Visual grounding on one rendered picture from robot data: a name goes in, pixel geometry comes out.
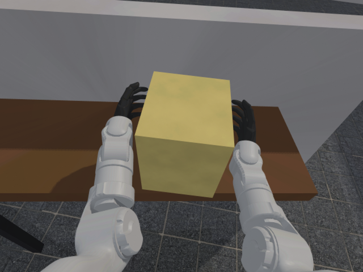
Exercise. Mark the carton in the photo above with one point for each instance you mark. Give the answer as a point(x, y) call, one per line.
point(185, 138)

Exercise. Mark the robot left upper arm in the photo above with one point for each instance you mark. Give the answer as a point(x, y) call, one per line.
point(105, 241)

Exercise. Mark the table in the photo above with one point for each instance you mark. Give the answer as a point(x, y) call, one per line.
point(49, 151)

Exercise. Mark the robot left hand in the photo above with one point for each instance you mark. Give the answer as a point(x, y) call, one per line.
point(125, 106)

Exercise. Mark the robot right forearm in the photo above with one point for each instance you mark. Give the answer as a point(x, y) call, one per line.
point(254, 196)

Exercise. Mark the robot right upper arm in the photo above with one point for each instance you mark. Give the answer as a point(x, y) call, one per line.
point(268, 249)

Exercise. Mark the robot right hand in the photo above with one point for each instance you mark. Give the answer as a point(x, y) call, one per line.
point(246, 130)

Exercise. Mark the robot left forearm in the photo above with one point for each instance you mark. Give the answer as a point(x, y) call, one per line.
point(114, 169)

